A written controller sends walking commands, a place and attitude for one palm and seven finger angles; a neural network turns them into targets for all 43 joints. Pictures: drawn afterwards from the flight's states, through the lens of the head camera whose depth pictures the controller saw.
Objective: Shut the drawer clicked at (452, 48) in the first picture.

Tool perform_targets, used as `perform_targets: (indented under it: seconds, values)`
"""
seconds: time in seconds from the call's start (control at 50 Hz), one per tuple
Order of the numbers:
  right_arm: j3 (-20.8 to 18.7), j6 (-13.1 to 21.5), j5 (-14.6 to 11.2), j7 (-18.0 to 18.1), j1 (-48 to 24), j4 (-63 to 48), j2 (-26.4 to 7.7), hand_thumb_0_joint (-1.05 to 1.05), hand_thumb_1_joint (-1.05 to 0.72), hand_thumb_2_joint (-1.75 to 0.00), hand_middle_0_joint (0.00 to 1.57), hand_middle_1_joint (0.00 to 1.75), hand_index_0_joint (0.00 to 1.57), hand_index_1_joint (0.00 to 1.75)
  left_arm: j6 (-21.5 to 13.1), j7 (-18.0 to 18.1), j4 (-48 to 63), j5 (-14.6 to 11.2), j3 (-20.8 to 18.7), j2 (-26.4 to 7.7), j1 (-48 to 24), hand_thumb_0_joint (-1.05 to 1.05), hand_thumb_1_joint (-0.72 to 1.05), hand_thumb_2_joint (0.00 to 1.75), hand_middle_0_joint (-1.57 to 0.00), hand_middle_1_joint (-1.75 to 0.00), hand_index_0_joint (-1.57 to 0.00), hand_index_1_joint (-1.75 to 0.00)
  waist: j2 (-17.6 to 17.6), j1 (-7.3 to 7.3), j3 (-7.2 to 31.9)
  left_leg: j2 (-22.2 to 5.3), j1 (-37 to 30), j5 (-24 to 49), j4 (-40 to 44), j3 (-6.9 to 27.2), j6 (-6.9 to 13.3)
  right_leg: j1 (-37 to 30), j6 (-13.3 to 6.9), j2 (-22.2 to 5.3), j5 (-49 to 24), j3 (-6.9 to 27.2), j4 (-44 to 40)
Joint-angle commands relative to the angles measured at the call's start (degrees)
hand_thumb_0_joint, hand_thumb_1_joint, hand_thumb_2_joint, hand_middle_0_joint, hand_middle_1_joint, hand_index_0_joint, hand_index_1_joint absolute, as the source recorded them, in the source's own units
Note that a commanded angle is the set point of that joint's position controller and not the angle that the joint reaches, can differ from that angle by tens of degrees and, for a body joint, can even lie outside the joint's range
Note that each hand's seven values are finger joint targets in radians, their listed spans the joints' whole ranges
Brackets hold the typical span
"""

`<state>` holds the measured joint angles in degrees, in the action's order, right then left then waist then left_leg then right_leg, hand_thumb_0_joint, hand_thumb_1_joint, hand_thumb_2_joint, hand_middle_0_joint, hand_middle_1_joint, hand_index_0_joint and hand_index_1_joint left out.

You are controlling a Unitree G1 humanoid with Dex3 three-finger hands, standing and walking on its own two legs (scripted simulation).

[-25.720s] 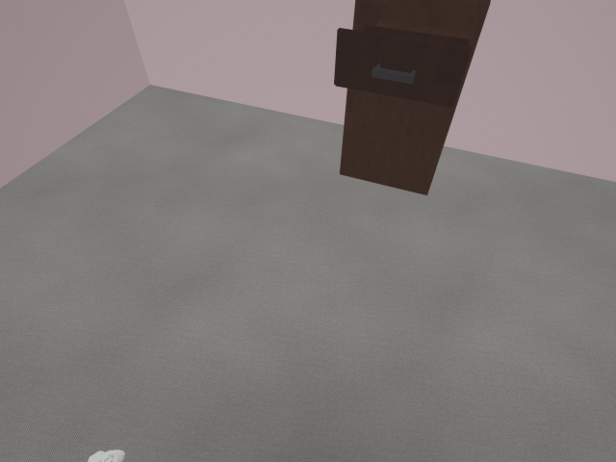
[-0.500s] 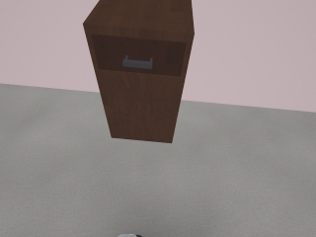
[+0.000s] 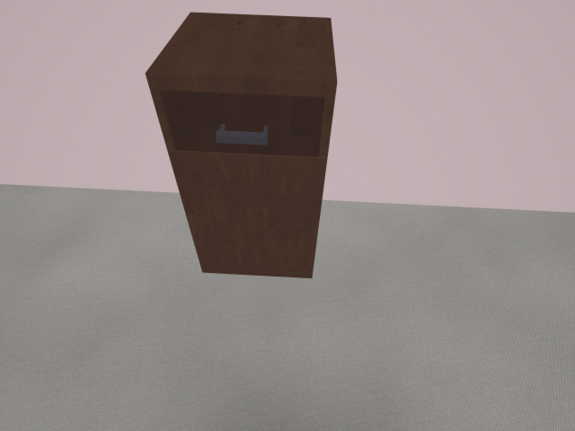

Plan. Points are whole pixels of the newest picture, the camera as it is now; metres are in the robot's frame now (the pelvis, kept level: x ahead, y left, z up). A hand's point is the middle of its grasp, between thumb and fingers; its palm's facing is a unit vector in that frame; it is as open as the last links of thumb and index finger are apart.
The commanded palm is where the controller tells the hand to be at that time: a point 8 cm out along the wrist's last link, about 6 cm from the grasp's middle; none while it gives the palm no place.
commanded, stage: let the arm hang, fingers relaxed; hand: left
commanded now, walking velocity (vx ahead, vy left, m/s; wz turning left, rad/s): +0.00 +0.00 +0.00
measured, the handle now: (243, 133) +0.82 +0.15 -0.04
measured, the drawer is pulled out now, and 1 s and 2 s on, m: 0.00 0.00 0.00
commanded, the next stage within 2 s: look to check the result in 0.12 s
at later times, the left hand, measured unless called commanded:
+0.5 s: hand out of the picture -0.04 +0.14 -0.18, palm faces +0.06 -0.98 -0.18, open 7.4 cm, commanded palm none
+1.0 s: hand out of the picture +0.01 +0.15 -0.17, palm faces +0.03 -0.98 -0.20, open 7.4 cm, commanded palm none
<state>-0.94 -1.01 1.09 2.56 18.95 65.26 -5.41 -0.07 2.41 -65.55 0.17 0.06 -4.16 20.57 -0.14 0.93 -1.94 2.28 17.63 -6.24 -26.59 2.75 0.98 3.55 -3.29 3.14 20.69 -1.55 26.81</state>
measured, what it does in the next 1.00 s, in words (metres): stands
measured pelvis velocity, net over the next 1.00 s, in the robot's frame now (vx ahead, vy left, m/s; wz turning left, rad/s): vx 0.02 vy -0.02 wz -0.01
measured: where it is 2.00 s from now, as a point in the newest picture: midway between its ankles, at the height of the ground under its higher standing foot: outside the picture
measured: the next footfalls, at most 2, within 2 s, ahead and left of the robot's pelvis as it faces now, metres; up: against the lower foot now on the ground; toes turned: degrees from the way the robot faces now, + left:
none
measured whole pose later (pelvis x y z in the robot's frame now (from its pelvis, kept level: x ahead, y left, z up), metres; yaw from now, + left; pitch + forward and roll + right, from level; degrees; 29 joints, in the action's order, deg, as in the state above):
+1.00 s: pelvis +0.02 -0.02 +0.00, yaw -1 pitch -3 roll +0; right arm -1.1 -0.5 0.8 2.9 14.0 64.9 -9.3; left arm -0.2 2.4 -64.9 0.1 -0.9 -8.1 17.2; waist -0.2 0.5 -4.3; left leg 0.8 15.0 -8.5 -26.8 2.7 -0.6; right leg -0.6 -4.6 4.6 20.5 -0.9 23.1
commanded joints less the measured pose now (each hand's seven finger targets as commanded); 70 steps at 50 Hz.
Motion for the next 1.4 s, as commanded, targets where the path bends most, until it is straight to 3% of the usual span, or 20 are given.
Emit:
perform_targets:
  seconds: [0.0,0.28,0.36,0.68,0.86,1.04,1.16,1.38]
  values:
    - [-0.52,0.72,0.00,0.66,4.27,-0.99,-4.32,0.00,-0.90,-0.90,0.20,0.30,0.20,0.30,-0.51,0.60,-0.43,0.11,-1.48,-5.26,7.54,0.00,0.90,0.90,-0.20,-0.30,-0.20,-0.30,-1.50,-0.59,-5.41,-5.94,-5.26,0.58,3.51,5.60,2.56,10.20,-1.01,-6.89,-3.53,5.52,-8.28]
    - [-0.72,0.67,-0.23,0.83,3.81,-1.06,-4.70,0.00,-0.90,-0.90,0.20,0.30,0.20,0.30,-0.78,0.90,-0.15,0.07,-1.70,-5.73,6.76,0.00,0.90,0.90,-0.20,-0.30,-0.20,-0.30,1.19,-0.47,-5.93,-6.15,-5.98,3.94,0.65,3.60,2.20,9.01,0.26,-7.85,-10.45,5.68,-9.60]
    - [-0.79,0.68,-0.28,0.90,3.14,-1.10,-5.55,0.00,-0.90,-0.90,0.20,0.30,0.20,0.30,-0.77,0.84,-0.12,0.12,-1.70,-6.23,6.49,0.00,0.90,0.90,-0.20,-0.30,-0.20,-0.30,-0.40,-0.48,-5.81,-6.34,-6.67,4.27,0.82,3.79,2.13,9.04,-0.03,-7.47,-10.38,5.93,-9.15]
    - [-0.95,0.79,-0.31,0.84,-0.20,-1.59,-7.96,0.00,-0.90,-0.90,0.20,0.30,0.20,0.30,-0.82,0.68,0.38,0.17,-2.06,-8.68,4.49,0.00,0.90,0.90,-0.20,-0.30,-0.20,-0.30,1.51,-0.67,-5.80,-6.49,-7.46,4.86,0.81,3.05,2.01,7.51,0.84,-8.18,-14.95,5.84,-9.74]
    - [-0.98,0.98,-0.36,0.88,-1.42,-1.91,-9.36,0.00,-0.90,-0.90,0.20,0.30,0.20,0.30,-0.85,0.58,1.18,0.16,-2.41,-10.17,2.63,0.00,0.90,0.90,-0.20,-0.30,-0.20,-0.30,0.34,-0.79,-4.12,-6.58,-7.80,6.79,0.71,3.04,1.98,5.32,1.42,-8.12,-18.38,6.21,-9.45]
    - [-0.92,1.07,-0.24,0.85,-2.38,-1.81,-10.49,0.00,-0.90,-0.90,0.20,0.30,0.20,0.30,-0.77,0.31,1.30,0.08,-2.39,-11.11,0.99,0.00,0.90,0.90,-0.20,-0.30,-0.20,-0.30,0.46,-0.64,-4.02,-6.98,-8.44,6.65,1.78,3.40,1.91,5.01,0.91,-7.97,-16.68,6.04,-9.79]
    - [-1.00,1.11,-0.34,0.82,-3.10,-1.97,-10.84,0.00,-0.90,-0.90,0.20,0.30,0.20,0.30,-0.83,0.39,1.50,0.15,-2.57,-11.60,1.08,0.00,0.90,0.90,-0.20,-0.30,-0.20,-0.30,1.31,-0.93,-3.23,-6.76,-8.92,8.11,1.19,2.97,1.90,4.24,1.71,-8.32,-20.04,5.95,-9.86]
    - [-0.92,1.18,-0.26,0.75,-3.67,-1.82,-11.72,0.00,-0.90,-0.90,0.20,0.30,0.20,0.30,-0.79,0.18,1.39,0.13,-2.31,-11.97,0.12,0.00,0.90,0.90,-0.20,-0.30,-0.20,-0.30,0.30,-0.56,-3.87,-7.35,-9.64,6.89,2.86,3.86,2.02,4.98,0.73,-8.00,-15.37,5.99,-10.39]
